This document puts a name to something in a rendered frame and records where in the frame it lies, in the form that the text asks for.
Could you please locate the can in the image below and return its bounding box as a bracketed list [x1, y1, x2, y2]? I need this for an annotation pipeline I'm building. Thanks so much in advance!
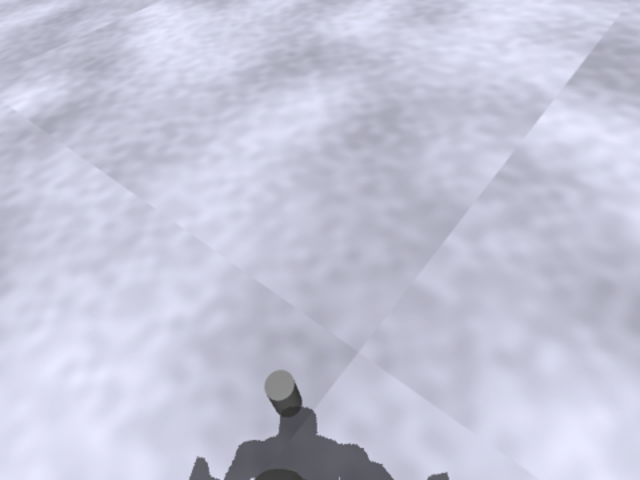
[264, 370, 302, 418]

